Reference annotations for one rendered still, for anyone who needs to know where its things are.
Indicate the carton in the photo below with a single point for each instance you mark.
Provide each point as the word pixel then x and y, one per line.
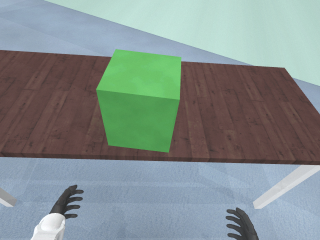
pixel 139 95

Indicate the left robot forearm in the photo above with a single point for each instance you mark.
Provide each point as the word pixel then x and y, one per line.
pixel 51 227

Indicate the table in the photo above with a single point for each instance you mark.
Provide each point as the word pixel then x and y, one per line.
pixel 227 113

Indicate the left robot hand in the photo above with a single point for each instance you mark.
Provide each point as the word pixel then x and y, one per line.
pixel 61 206

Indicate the right robot hand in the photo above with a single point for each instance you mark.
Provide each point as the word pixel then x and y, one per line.
pixel 246 228

